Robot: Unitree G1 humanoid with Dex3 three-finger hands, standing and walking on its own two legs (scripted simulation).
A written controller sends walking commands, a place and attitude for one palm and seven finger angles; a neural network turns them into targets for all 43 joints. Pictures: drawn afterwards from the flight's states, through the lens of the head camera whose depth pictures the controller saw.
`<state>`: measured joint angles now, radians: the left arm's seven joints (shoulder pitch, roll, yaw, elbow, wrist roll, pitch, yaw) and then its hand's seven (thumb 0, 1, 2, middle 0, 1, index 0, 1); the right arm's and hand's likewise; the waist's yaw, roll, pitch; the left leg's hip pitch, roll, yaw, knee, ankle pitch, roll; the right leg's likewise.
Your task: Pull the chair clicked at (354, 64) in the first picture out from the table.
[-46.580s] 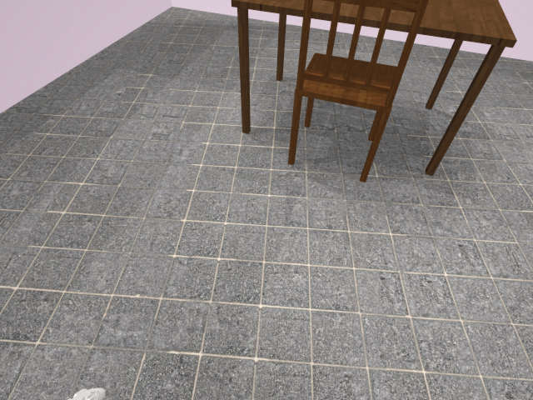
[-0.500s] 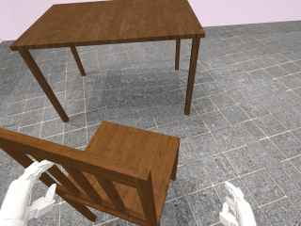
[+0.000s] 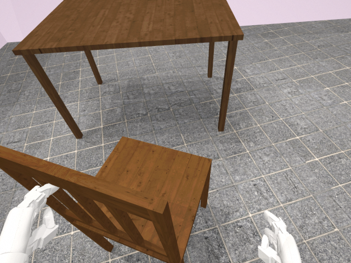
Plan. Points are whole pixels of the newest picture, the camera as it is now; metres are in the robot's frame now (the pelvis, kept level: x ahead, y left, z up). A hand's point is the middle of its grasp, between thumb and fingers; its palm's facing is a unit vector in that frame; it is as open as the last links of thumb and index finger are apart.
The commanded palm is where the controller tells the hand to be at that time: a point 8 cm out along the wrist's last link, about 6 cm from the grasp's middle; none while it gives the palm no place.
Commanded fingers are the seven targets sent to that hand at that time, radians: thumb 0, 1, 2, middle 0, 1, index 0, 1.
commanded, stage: step back with the hand held close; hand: left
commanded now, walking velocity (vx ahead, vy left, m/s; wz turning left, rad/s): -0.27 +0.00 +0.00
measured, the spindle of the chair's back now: (96, 212) +0.22 +0.27 -0.07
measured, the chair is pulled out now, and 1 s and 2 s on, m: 0.70 0.72 0.72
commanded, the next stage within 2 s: stop stepping back and stand still in 0.94 s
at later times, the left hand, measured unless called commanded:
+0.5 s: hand (19, 242) +0.10 +0.27 +0.13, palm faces +0.23 -0.78 -0.58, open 6.9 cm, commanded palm +0.04 +0.31 +0.18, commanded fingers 0.00 0.90 0.90 -0.20 -0.30 -0.20 -0.30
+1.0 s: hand out of the picture +0.04 +0.29 +0.18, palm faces +0.39 -0.75 -0.53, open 7.4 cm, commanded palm -0.03 +0.33 +0.18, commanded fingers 0.00 0.90 0.90 -0.20 -0.30 -0.20 -0.30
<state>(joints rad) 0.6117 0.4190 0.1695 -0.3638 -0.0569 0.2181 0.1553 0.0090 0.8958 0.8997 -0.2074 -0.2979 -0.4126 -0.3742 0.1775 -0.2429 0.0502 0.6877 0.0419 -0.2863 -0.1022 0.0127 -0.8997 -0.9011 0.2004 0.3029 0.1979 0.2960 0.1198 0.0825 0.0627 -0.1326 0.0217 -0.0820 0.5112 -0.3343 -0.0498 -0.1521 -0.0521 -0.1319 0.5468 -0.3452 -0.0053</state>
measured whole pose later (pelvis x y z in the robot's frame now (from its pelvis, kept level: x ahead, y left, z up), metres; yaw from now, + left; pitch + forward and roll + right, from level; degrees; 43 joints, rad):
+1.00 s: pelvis -0.17 +0.03 +0.00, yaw -1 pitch +3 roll -3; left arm 0.55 0.46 0.48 -0.62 -0.04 -0.22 0.16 0.01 0.89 0.90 -0.21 -0.30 -0.21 -0.30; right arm 0.17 -0.19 0.02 0.63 -0.01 -0.16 -0.08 0.01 -0.90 -0.90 0.20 0.30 0.20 0.30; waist 0.04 0.01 0.08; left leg -0.47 0.04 -0.07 0.55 -0.13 -0.02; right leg -0.26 0.03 -0.04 0.49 -0.28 0.02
